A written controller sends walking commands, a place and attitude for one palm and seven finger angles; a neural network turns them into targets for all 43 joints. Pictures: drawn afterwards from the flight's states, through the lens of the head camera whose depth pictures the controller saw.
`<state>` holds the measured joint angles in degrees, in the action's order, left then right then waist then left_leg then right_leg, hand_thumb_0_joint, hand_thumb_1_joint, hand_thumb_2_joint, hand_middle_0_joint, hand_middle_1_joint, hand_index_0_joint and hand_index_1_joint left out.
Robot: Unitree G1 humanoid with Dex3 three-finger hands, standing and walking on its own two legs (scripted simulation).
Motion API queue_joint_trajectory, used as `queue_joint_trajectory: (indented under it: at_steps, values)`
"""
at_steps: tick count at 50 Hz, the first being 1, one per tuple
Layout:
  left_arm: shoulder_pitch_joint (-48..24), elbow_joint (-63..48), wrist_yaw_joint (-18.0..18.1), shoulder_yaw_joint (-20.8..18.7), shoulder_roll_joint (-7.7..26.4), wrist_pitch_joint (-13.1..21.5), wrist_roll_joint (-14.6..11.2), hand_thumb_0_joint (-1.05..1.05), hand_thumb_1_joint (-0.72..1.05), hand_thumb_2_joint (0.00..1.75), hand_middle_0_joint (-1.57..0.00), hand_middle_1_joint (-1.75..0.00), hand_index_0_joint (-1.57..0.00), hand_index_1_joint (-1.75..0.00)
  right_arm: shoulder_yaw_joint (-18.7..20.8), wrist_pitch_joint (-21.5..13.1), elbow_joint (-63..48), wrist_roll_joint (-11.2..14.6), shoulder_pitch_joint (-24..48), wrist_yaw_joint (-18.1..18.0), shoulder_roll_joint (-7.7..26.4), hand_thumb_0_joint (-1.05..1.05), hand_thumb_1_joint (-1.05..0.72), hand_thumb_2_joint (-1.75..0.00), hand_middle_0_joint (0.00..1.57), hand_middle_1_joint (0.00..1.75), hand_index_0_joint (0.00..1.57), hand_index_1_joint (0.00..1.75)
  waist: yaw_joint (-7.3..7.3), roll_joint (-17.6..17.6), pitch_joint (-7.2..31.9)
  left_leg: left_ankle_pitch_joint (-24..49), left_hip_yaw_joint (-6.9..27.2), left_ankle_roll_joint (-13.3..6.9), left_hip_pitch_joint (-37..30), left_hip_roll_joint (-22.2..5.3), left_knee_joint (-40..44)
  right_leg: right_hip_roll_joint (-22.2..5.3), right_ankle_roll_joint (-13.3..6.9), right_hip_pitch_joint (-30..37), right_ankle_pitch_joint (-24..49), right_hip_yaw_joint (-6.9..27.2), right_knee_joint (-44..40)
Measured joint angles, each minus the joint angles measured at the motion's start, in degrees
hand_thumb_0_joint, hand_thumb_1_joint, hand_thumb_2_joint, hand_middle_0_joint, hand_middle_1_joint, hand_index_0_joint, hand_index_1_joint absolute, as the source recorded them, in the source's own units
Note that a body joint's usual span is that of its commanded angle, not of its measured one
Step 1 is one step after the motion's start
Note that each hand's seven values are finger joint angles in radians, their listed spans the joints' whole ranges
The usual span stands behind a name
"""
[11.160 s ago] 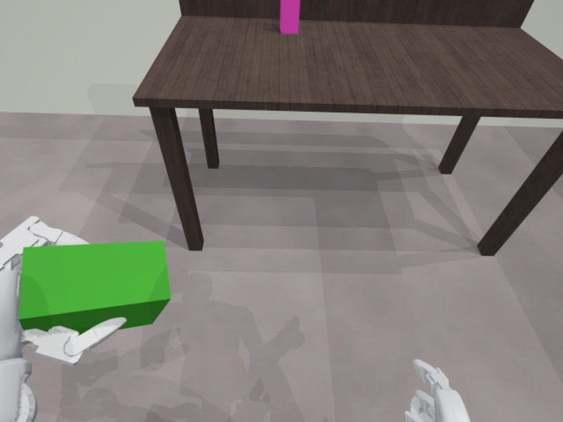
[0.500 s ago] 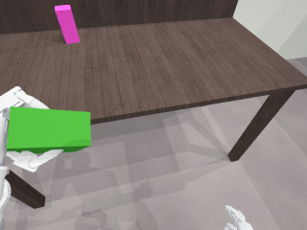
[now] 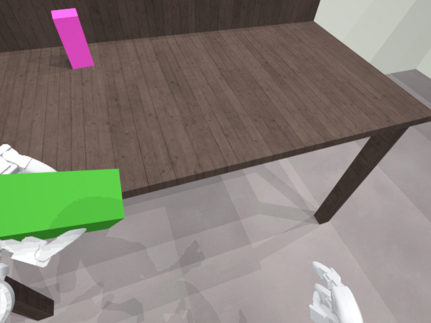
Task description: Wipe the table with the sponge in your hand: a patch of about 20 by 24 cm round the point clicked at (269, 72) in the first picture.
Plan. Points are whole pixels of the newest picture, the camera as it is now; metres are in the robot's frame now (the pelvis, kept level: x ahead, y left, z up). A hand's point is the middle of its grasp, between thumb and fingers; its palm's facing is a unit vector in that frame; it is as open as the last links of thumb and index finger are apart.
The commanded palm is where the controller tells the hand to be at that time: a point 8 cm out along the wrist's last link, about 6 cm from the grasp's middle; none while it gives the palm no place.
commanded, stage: shuffle to correct the standing spot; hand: left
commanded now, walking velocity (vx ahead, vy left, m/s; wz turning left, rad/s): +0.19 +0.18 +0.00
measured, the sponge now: (81, 205) +0.24 +0.21 +0.15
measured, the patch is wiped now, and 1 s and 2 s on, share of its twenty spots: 0.00 0.00 0.00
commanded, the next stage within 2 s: come to a stop and stand still in 0.74 s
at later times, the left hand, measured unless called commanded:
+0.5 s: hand (40, 152) +0.31 +0.30 +0.17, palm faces +0.43 -0.82 -0.38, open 10.3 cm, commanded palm +0.25 +0.32 +0.18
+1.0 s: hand (33, 114) +0.39 +0.35 +0.17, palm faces +0.36 -0.83 -0.43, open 10.3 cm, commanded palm +0.33 +0.39 +0.18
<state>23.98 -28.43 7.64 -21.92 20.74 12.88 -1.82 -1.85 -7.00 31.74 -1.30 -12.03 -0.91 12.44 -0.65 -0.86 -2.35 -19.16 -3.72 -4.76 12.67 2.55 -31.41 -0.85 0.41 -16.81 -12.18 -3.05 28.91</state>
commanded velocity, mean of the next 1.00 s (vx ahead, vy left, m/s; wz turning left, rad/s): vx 0.08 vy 0.09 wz -0.09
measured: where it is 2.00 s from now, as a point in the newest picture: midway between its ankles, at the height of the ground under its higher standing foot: outside the picture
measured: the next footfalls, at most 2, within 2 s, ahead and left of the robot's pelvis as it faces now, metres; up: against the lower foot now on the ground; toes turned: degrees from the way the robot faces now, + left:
left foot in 0.40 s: +0.15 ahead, +0.17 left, +0.00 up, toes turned -1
right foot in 0.56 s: +0.12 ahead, -0.04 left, +0.00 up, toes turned -7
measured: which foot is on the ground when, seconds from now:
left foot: down 0.00-0.26, up 0.28-0.38, down 0.40-0.58, up 0.60-0.82, down 0.84-1.00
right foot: down 0.00-0.40, up 0.42-0.54, down 0.56-0.86, up 0.88-0.98, down 1.00-1.00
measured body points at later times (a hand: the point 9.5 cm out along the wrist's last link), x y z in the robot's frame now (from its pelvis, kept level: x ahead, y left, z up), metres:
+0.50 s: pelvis +0.07 +0.05 -0.03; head +0.10 +0.07 +0.42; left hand +0.28 +0.34 +0.19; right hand +0.25 -0.17 -0.10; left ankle +0.11 +0.17 -0.73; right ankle +0.04 -0.08 -0.71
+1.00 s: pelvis +0.15 +0.12 -0.01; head +0.18 +0.12 +0.44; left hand +0.37 +0.39 +0.19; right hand +0.33 -0.11 -0.09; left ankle +0.18 +0.24 -0.73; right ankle +0.15 +0.03 -0.74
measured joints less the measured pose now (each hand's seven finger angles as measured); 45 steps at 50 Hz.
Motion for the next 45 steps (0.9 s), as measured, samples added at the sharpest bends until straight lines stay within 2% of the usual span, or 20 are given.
queue_joint_trajectory:
  at_steps: [8,11,13,14,16,17,19,20,23,25,27,28,29,31,33,36,38,40,42,45]
  values:
    - [0.0,0.5,-0.3,1.1,-0.8,-0.6,-0.1,0.0,-0.51,1.01,-0.74,-1.34,-0.73,-1.33,0.6,1.7,-0.8,0.6,2.1,-0.2,-0.4,0.02,-0.9,-0.9,0.21,0.3,0.21,0.3,-0.64,0.5,0.1,-4.7,0.1,-1.2,-0.6,1.9,-4.3,-2.0,0.3,-0.9,-6.8,0.1,8.0]
    - [-0.7,0.3,-0.4,1.2,-0.6,-1.3,-0.2,0.0,-0.51,1.01,-0.74,-1.34,-0.73,-1.33,0.8,1.8,-1.0,0.6,2.2,0.4,-0.4,0.02,-0.9,-0.9,0.21,0.3,0.21,0.3,-0.37,2.1,-0.8,-6.0,0.8,-0.5,-0.9,1.3,-6.3,-1.7,0.2,0.8,-7.7,-0.8,7.6]
    - [-1.4,-1.0,-0.3,1.3,0.3,-1.3,-0.4,0.0,-0.51,1.01,-0.74,-1.34,-0.73,-1.33,1.0,2.1,-0.9,1.2,2.5,1.0,-0.5,0.02,-0.9,-0.9,0.21,0.3,0.21,0.3,-0.09,2.3,-1.7,-3.0,1.1,2.7,4.0,0.8,-15.7,-1.8,0.0,1.5,-8.1,-1.9,7.4]
    - [-1.5,-2.0,-0.2,1.3,0.7,-0.9,-0.6,0.0,-0.51,1.01,-0.74,-1.34,-0.73,-1.33,1.0,2.2,-0.5,1.4,2.8,1.4,-0.4,0.02,-0.9,-0.9,0.21,0.3,0.21,0.3,-0.33,2.0,-2.2,-4.6,1.7,3.6,7.5,0.7,-23.0,-1.9,0.1,1.6,-8.4,-2.1,7.7]
    - [-0.8,-4.4,0.1,0.6,1.1,0.1,-0.7,0.0,-0.51,1.01,-0.74,-1.34,-0.73,-1.33,0.9,2.7,0.4,1.5,3.3,2.1,0.0,0.02,-0.9,-0.9,0.21,0.3,0.21,0.3,-1.27,1.0,-2.9,-10.7,3.8,3.7,12.8,-0.6,-31.1,-2.0,1.1,1.9,-9.0,-1.4,8.2]
    - [-0.2,-5.5,0.3,0.1,1.0,0.6,-0.6,0.0,-0.51,1.01,-0.74,-1.34,-0.73,-1.33,0.9,3.0,0.8,1.4,3.6,2.3,0.1,0.02,-0.9,-0.9,0.21,0.3,0.21,0.3,-1.74,0.4,-3.1,-11.1,4.5,3.6,13.9,-2.0,-29.8,-2.1,1.6,1.8,-9.3,-0.6,8.5]
    - [0.5,-7.3,0.5,-0.6,0.3,1.1,-0.5,0.0,-0.51,1.01,-0.74,-1.34,-0.73,-1.33,1.0,3.3,1.3,1.3,3.7,2.1,0.4,0.02,-0.9,-0.9,0.21,0.3,0.21,0.3,-2.04,-0.3,-3.3,-5.7,5.5,4.0,12.2,-4.7,-18.7,-2.5,2.4,1.7,-10.7,1.1,10.6]
    - [0.4,-7.7,0.5,-0.7,0.0,1.2,-0.5,0.0,-0.51,1.01,-0.74,-1.34,-0.73,-1.33,1.3,3.1,0.8,1.4,3.4,1.7,1.1,0.02,-0.9,-0.9,0.21,0.3,0.21,0.3,-1.96,0.6,-3.1,-3.5,6.4,4.1,10.8,-5.8,-13.2,-2.3,2.2,1.1,-12.1,1.6,12.8]
    - [-2.9,-4.1,0.3,-2.2,1.0,1.4,-0.3,0.0,-0.51,1.01,-0.74,-1.34,-0.73,-1.33,2.5,2.1,1.6,1.6,4.3,0.1,-0.8,0.02,-0.9,-0.9,0.21,0.3,0.21,0.3,-2.44,-1.2,-4.8,-2.8,3.0,5.0,9.7,-4.5,-15.5,-1.9,0.9,-2.5,-18.3,5.1,24.7]
    - [-4.7,-0.7,0.2,-3.1,1.7,0.3,-0.1,0.0,-0.51,1.01,-0.74,-1.34,-0.73,-1.33,2.0,1.3,1.9,1.4,4.1,0.0,-2.6,0.02,-0.91,-0.9,0.2,0.3,0.21,0.3,-1.69,-2.0,-5.1,-2.2,1.6,4.7,8.0,-3.8,-13.5,-0.7,0.5,-4.4,-19.7,4.1,28.6]
    - [-5.1,0.9,0.3,-3.0,1.6,-1.1,0.2,0.0,-0.51,1.01,-0.74,-1.34,-0.73,-1.33,0.8,0.5,1.7,1.5,3.2,0.6,-3.5,0.02,-0.91,-0.9,0.2,0.3,0.2,0.3,-0.55,-1.5,-4.7,-1.2,1.2,4.6,6.6,-3.6,-10.9,0.4,0.1,-3.2,-17.5,1.1,21.7]
    - [-4.4,0.7,0.3,-2.8,1.7,-1.6,0.3,0.0,-0.51,1.01,-0.74,-1.34,-0.73,-1.33,0.1,0.1,1.2,1.5,2.5,0.9,-3.6,0.02,-0.91,-0.9,0.2,0.3,0.2,0.3,0.09,-1.2,-4.2,-1.2,1.0,4.7,6.5,-3.5,-10.4,0.8,-0.2,-1.5,-14.0,-0.2,14.9]
    - [-3.4,0.1,0.4,-2.4,1.6,-1.7,0.5,0.0,-0.51,1.01,-0.74,-1.34,-0.73,-1.33,-0.4,-0.1,0.8,1.5,1.9,1.2,-3.3,0.02,-0.9,-0.9,0.2,0.3,0.21,0.3,1.03,-0.3,-3.8,-1.7,1.2,4.2,7.0,-3.6,-11.3,1.1,-1.4,-0.7,-9.6,-0.8,11.9]
    - [-1.1,-1.4,0.0,-0.4,0.9,-1.5,0.2,0.0,-0.51,1.01,-0.74,-1.34,-0.73,-1.33,-0.3,0.3,1.4,1.4,1.2,1.5,-2.3,0.02,-0.9,-0.9,0.21,0.3,0.21,0.3,3.0,1.7,-3.5,-4.1,2.5,4.3,9.6,-3.3,-19.2,1.3,-2.9,0.4,-8.8,-2.2,10.9]
    - [2.3,-3.2,-0.5,0.8,0.6,-0.9,-0.4,0.0,-0.51,1.01,-0.74,-1.34,-0.73,-1.33,0.2,1.3,2.6,1.6,0.4,1.8,-1.4,0.02,-0.9,-0.9,0.21,0.3,0.21,0.3,3.66,2.3,-2.7,-4.5,2.9,5.0,12.7,-2.8,-27.2,1.0,-2.9,1.8,-8.9,-2.3,8.1]
    - [7.3,-4.1,-0.2,-0.5,2.0,1.2,-0.3,0.0,-0.51,1.01,-0.74,-1.34,-0.73,-1.33,1.5,2.5,3.6,1.7,-0.6,1.5,-0.1,0.02,-0.9,-0.9,0.21,0.3,0.21,0.3,3.28,1.9,-2.0,-3.9,2.6,5.1,15.0,-3.3,-28.5,-0.2,-1.8,3.7,-7.6,-1.1,3.7]
    - [8.6,-3.5,0.3,-2.2,3.1,2.2,-0.1,0.0,-0.51,1.02,-0.74,-1.34,-0.73,-1.33,2.5,2.7,3.9,1.7,-1.1,1.1,0.8,0.02,-0.9,-0.9,0.21,0.3,0.21,0.3,2.29,1.2,-2.5,-2.2,2.3,4.5,13.8,-4.1,-21.7,-1.4,-0.7,4.6,-7.4,0.0,2.6]
    - [8.1,-2.3,0.7,-3.1,3.1,2.2,-0.1,0.0,-0.51,1.02,-0.74,-1.34,-0.73,-1.33,3.5,2.4,4.1,1.8,-1.2,0.5,2.0,0.02,-0.9,-0.9,0.21,0.3,0.21,0.3,1.52,0.9,-3.4,2.9,1.5,4.1,10.5,-4.7,-11.7,-2.8,0.5,5.5,-8.4,0.7,3.4]
    - [6.8,-1.7,1.0,-3.3,2.5,1.5,-0.3,0.0,-0.51,1.02,-0.74,-1.34,-0.73,-1.33,4.6,1.8,3.8,1.8,-1.1,-0.1,3.5,0.02,-0.9,-0.9,0.2,0.3,0.2,0.3,1.05,1.5,-4.0,8.5,0.7,3.8,6.5,-4.8,-4.2,-3.8,1.8,5.4,-10.6,1.2,6.7]
    - [3.3,-0.1,1.2,-2.9,1.8,-0.2,-0.6,0.0,-0.51,1.02,-0.74,-1.34,-0.73,-1.33,5.8,1.1,3.8,2.0,1.7,-0.8,2.6,0.02,-0.91,-0.9,0.2,0.3,0.2,0.3,0.33,0.0,-5.1,2.2,-1.5,4.2,5.0,-3.0,-5.1,-5.0,1.8,0.6,-13.8,3.7,18.8]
